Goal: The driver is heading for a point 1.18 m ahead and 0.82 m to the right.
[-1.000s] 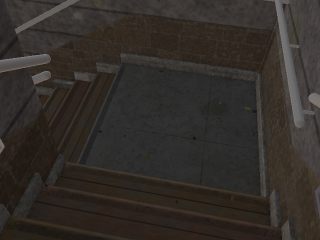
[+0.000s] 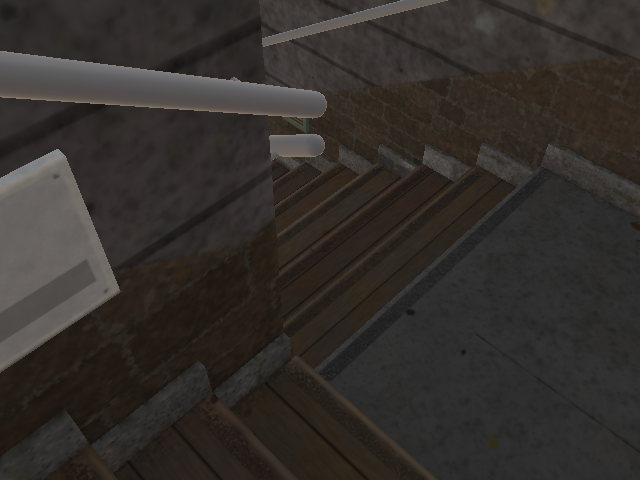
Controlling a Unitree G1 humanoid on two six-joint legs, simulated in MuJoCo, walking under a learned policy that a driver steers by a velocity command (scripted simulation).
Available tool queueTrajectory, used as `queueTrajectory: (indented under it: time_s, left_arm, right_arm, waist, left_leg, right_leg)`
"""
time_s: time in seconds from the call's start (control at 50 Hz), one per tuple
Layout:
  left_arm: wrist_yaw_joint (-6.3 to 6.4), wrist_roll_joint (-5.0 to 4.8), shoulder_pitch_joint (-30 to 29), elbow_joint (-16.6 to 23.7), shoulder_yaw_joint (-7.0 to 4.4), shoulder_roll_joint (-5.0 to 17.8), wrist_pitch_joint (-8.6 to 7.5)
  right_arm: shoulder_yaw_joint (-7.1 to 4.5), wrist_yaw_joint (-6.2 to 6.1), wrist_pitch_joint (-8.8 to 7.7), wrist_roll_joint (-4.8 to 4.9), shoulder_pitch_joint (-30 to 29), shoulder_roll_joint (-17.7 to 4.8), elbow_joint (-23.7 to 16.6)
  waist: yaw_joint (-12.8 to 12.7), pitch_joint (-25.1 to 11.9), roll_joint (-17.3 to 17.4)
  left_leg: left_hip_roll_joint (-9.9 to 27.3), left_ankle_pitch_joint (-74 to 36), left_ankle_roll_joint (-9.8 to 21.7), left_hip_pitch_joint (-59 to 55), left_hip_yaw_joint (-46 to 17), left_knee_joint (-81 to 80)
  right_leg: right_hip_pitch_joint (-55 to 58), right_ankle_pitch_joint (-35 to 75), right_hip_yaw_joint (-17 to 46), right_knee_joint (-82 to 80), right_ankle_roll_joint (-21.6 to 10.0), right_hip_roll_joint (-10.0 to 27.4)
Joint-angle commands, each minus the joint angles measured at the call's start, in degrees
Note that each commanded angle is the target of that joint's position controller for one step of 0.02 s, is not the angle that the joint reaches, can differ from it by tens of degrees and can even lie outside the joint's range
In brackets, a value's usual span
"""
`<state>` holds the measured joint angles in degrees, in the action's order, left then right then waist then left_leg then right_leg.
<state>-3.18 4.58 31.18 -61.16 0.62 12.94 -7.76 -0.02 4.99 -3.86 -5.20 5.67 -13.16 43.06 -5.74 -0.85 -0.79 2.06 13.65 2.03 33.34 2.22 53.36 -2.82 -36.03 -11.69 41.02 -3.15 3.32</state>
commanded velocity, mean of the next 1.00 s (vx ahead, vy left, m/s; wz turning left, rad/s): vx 0.50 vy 0.00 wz -0.44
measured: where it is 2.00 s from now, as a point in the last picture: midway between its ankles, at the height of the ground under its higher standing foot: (510, 391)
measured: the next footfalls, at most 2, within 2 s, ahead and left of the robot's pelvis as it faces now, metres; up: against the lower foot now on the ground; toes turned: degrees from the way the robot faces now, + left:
right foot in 0.36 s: +0.22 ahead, -0.10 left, -0.17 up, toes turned -9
left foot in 0.64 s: +0.53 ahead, +0.06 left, -0.19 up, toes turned -19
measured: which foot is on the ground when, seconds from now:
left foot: down 0.00-0.36, up 0.38-0.62, down 0.64-0.68, up 0.70-0.82, down 0.84-1.00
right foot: down 0.00-0.02, up 0.04-0.34, down 0.36-0.82, up 0.84-1.00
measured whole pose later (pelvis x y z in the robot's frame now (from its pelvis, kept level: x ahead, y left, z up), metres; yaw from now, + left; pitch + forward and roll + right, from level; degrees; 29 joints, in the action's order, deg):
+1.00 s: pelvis +0.56 -0.04 -0.32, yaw -32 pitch -1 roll +1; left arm -6.2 5.0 23.5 -55.9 -0.7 13.4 -3.5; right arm -0.2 2.7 -5.5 -4.4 19.1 -12.3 54.7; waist -4.1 2.9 -1.4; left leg 0.5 21.9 3.4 12.7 11.5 35.8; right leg -42.0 -13.4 4.4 92.2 -6.5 3.2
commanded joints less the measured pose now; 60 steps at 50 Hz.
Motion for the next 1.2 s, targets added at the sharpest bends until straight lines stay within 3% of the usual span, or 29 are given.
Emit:
queueTrajectory:
  time_s: [0.02, 0.04, 0.06, 0.08, 0.14, 0.22, 0.3, 0.34, 0.36, 0.38, 0.4, 0.42, 0.46, 0.5, 0.52, 0.56, 0.6, 0.66, 0.68, 0.72, 0.74, 0.78, 0.82, 0.84, 0.88, 0.96, 1.04, 1.12, 1.2]
  left_arm:
    - [2.30, -5.87, -5.92, 3.74, -4.29, 12.17, 1.56]
    - [2.71, -5.36, 1.66, 4.33, -1.99, 2.96, 3.35]
    - [-3.12, -1.94, -11.47, 12.88, -2.38, 2.01, 1.36]
    - [-3.35, -2.45, -22.35, 16.94, -2.96, 2.93, 0.96]
    - [-0.79, 4.10, -15.16, 13.24, -1.05, -1.90, 1.63]
    - [-1.05, -0.85, -11.74, 12.62, -4.05, 5.25, 1.28]
    - [0.91, 1.95, -10.08, 13.02, -4.88, 7.74, 1.70]
    - [1.64, 1.48, 11.75, 4.92, -6.63, 10.42, 1.30]
    - [1.53, 1.25, 17.05, 0.47, -8.42, 14.78, 0.91]
    - [1.33, -1.10, 14.66, 3.31, -8.19, 20.98, -0.44]
    - [-0.16, -0.69, 14.83, 3.67, -8.77, 20.99, -1.53]
    - [-0.35, -0.98, 8.13, 5.08, -8.53, 18.42, -2.15]
    - [-0.79, 1.24, 1.29, 3.93, -2.63, 5.00, -1.12]
    - [-0.34, -0.49, -19.49, 11.63, 0.70, 0.49, -1.05]
    - [-0.21, -0.71, -21.04, 10.85, 0.73, 3.18, -1.42]
    - [-1.04, -1.37, -18.23, 11.18, -0.60, 12.34, -1.83]
    - [0.73, -1.46, -16.46, 12.89, -1.66, 15.64, -2.67]
    - [4.02, -3.33, 14.29, 3.30, -1.81, 5.82, -0.60]
    - [5.60, -4.35, 31.00, -1.63, -1.66, 2.70, 0.02]
    - [5.83, -4.07, 36.29, -5.54, -0.35, -3.61, 0.43]
    - [3.75, -5.03, 17.01, 2.72, -0.01, -1.68, 0.85]
    - [-1.78, 1.93, -0.65, 2.92, -1.80, 10.59, 2.67]
    - [-3.66, -0.79, -11.88, 6.60, -3.37, 13.05, 2.29]
    - [-4.19, -1.50, -15.71, 7.41, -3.83, 13.06, 2.46]
    - [-5.43, -1.14, 4.99, 5.69, -1.37, -0.55, 3.09]
    - [-2.58, 1.01, -8.80, 10.70, -0.57, -0.54, 3.14]
    - [-3.90, 2.06, -5.00, 9.35, -1.08, -0.86, 3.64]
    - [-3.03, -0.50, -22.24, 15.30, -0.88, -0.89, 3.74]
    - [-3.59, 0.24, -27.09, 14.87, -0.51, 1.76, 4.24]
  right_arm:
    - [-5.02, -5.04, 0.56, 4.44, 25.80, -11.94, 8.38]
    - [-3.72, -5.22, 1.52, 7.59, 27.85, -9.26, 7.72]
    - [-3.83, -2.92, -1.69, -2.49, 43.34, -10.31, 10.78]
    - [-3.97, -2.82, -2.96, -0.92, 34.68, -8.18, 13.26]
    - [2.73, -5.36, -3.55, -0.14, 8.57, 6.10, 4.04]
    - [-0.51, -4.51, -4.71, -2.08, 5.47, -6.95, 1.84]
    - [0.18, -2.33, -1.88, -2.00, 12.48, -7.78, 5.08]
    - [-2.03, 0.33, -0.10, -2.97, 8.05, -15.04, 5.06]
    - [-1.30, 1.17, 0.52, -2.34, 12.73, -9.35, 7.95]
    - [0.94, 2.75, -0.18, -0.95, 20.90, 0.76, 4.84]
    - [0.21, 2.34, -1.22, 0.93, 12.68, -3.62, -0.63]
    - [-0.33, 1.82, -2.41, 2.85, 5.50, -6.22, -4.96]
    - [-0.15, 0.47, -2.33, 1.27, 4.64, -6.79, -4.13]
    - [0.22, -0.29, -0.86, -1.65, 9.04, -6.48, -0.23]
    - [0.78, -0.84, 0.19, -1.95, 9.12, -3.46, -1.05]
    - [2.71, -0.40, 0.79, -1.99, 13.60, -0.18, -0.45]
    - [1.74, -1.39, -0.15, -1.64, 7.86, -6.57, -1.70]
    - [2.90, -0.61, -1.32, -1.61, -13.91, -3.09, -5.31]
    - [1.45, -0.76, -2.22, 0.26, -23.28, -5.65, -6.97]
    - [3.59, -0.47, -3.25, -1.41, -32.28, 1.55, -8.42]
    - [4.47, 0.53, -3.16, -1.22, -28.94, 2.83, -6.71]
    - [3.48, 1.75, 0.05, 1.20, -9.55, 3.23, -2.91]
    - [-1.87, 0.49, -0.48, 1.91, 32.36, -8.87, 10.52]
    - [-3.50, -0.01, 0.17, -0.08, 45.18, -12.61, 16.25]
    - [-1.64, 0.73, -1.63, -2.17, 30.59, -10.01, 9.98]
    - [2.15, -2.37, -2.83, 1.61, 8.58, 6.26, 4.99]
    - [-0.31, -4.43, -5.31, -0.30, 11.61, -2.79, 9.59]
    - [0.17, -7.70, -5.46, -0.91, 34.18, 0.13, 19.33]
    - [2.01, -5.12, -3.67, -2.32, 28.49, 3.29, 15.08]
  waist:
    - [17.28, -5.13, 7.87]
    - [12.81, -15.83, 11.98]
    - [21.51, -14.96, -0.86]
    - [16.75, 3.29, -0.64]
    - [5.59, 3.33, 3.95]
    - [2.20, 3.62, 5.02]
    - [1.27, 7.69, 4.14]
    - [-8.93, 4.55, -3.94]
    - [-8.35, 4.13, -16.12]
    - [1.94, -7.74, -14.07]
    - [-1.46, -6.62, -7.46]
    - [-3.31, 0.80, -4.40]
    - [1.39, 9.74, 5.10]
    - [10.00, 9.46, 2.74]
    - [12.45, 4.34, -4.03]
    - [13.99, 1.93, 1.45]
    - [9.18, 1.23, 1.53]
    - [-10.44, 5.16, -5.06]
    - [-17.57, 5.01, 0.30]
    - [-19.76, 10.57, -3.99]
    - [-15.05, 11.21, -5.61]
    - [1.99, 10.05, -8.58]
    - [23.25, 0.78, 7.74]
    - [26.43, -1.65, 18.24]
    - [7.94, -15.97, 12.80]
    - [0.42, 5.88, 4.57]
    - [0.30, 5.56, 5.74]
    - [9.73, 7.91, 2.86]
    - [7.77, 11.09, 1.99]
  left_leg:
    - [3.99, -34.46, 8.21, -49.29, -7.60, -13.58]
    - [18.95, -54.65, 14.04, -60.24, -22.69, -14.40]
    - [19.60, -22.84, 24.21, -54.86, -32.10, -21.18]
    - [18.46, -5.00, 18.64, -42.30, -26.53, -21.04]
    - [12.87, 2.42, 8.45, -5.53, -9.90, -18.88]
    - [6.53, 19.00, 4.44, 19.26, 7.23, -12.24]
    - [16.53, 11.63, 2.65, 1.62, -4.83, 6.30]
    - [9.37, -0.43, 0.40, -1.06, 1.04, 35.72]
    - [1.15, 20.61, 0.08, 7.16, 0.23, 61.68]
    - [-3.43, 28.63, -1.33, 21.36, -2.17, 72.38]
    - [-4.65, 29.37, -4.22, 37.62, -5.00, 75.74]
    - [-1.19, 23.90, -4.95, 54.08, -10.07, 67.28]
    - [5.55, 7.87, -3.05, 57.75, -16.76, 54.73]
    - [7.61, -23.86, -1.74, 17.01, -10.23, 15.13]
    - [5.36, -21.78, -3.06, -2.78, -4.16, 19.02]
    - [0.40, -19.21, -4.70, -18.00, 2.35, 27.42]
    - [1.10, -14.44, -8.27, -0.14, -3.58, 11.65]
    - [0.84, -9.12, -5.42, 46.35, -7.97, -9.53]
    - [-1.00, 0.26, -3.56, 52.94, -7.68, -8.43]
    - [-1.85, -12.40, -1.62, 48.40, -2.68, -13.87]
    - [-0.41, -25.03, -1.73, 23.39, -1.86, -30.29]
    - [0.12, -31.15, -3.36, -32.53, -0.29, -15.28]
    - [2.39, -43.48, -2.24, -67.41, 2.23, -21.35]
    - [8.86, -41.77, 3.82, -68.95, -4.92, -30.83]
    - [20.75, -80.62, 16.46, -69.98, -11.38, -9.87]
    - [18.31, -22.76, 10.16, -16.53, -7.13, -31.81]
    - [14.59, -24.15, 13.18, -9.05, -1.00, -35.45]
    - [20.09, -19.22, 8.94, -44.48, -6.85, -24.57]
    - [12.46, -2.24, 6.14, -16.09, 4.17, -22.90]
  right_leg:
    - [-32.54, 58.67, 7.87, 35.33, -2.04, 3.27]
    - [-45.54, 3.45, 10.08, 50.70, 1.10, -1.98]
    - [-51.23, -0.16, 22.54, 45.22, 0.06, -6.95]
    - [-59.60, 7.30, 19.80, 37.09, -1.51, -1.17]
    - [-33.55, 36.84, 21.41, 14.54, -3.59, 6.79]
    - [-1.90, 56.56, 7.97, 7.69, 5.00, -4.52]
    - [-5.11, 44.30, 12.32, -1.56, 2.14, 0.08]
    - [10.45, 43.84, 5.64, -15.64, 0.41, -4.01]
    - [16.04, 49.01, 13.60, -24.11, -6.74, -2.02]
    - [30.66, 98.29, 28.75, -0.05, -17.55, 6.62]
    - [34.10, 98.90, 37.46, -0.71, -22.43, 11.77]
    - [29.75, 64.30, 49.01, -3.61, -23.05, 17.00]
    - [8.21, 38.89, 51.27, -6.28, -19.59, 17.43]
    - [-39.12, 33.47, 32.88, -9.97, -18.37, 4.66]
    - [-53.73, 24.32, 30.88, -11.56, -18.04, -0.24]
    - [-60.13, 23.70, 30.47, -3.85, -16.22, -2.18]
    - [-32.52, 25.99, 33.56, 9.97, -12.68, -1.42]
    - [19.74, 29.86, 49.07, 23.41, -13.59, 1.13]
    - [27.66, 32.93, 44.57, 26.43, -9.82, -1.66]
    - [22.67, 28.25, 42.07, 19.04, -5.31, -10.79]
    - [-0.23, 18.73, 40.42, 12.76, -7.52, -9.64]
    - [-44.78, 5.11, 42.55, 9.14, -11.44, -5.93]
    - [-51.16, 11.05, 30.90, 37.84, -1.19, -15.97]
    - [-46.11, -0.12, 26.87, 64.76, 2.79, -18.89]
    - [-56.79, -2.36, 19.67, 83.51, -0.76, -9.65]
    - [-47.19, 27.07, 18.77, 49.04, -4.28, 4.88]
    - [-30.21, 34.07, 14.80, 28.97, -2.16, 3.21]
    - [-61.91, 51.62, 22.41, 6.96, -0.56, 6.87]
    - [-33.37, 70.73, 14.42, -0.36, -2.42, 4.31]
Keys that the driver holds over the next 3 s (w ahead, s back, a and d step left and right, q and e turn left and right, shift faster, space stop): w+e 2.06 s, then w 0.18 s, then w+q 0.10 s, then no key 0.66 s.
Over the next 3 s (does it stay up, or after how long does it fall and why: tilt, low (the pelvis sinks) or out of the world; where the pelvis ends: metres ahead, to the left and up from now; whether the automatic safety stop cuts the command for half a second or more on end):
stays up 1.10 -0.81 -0.49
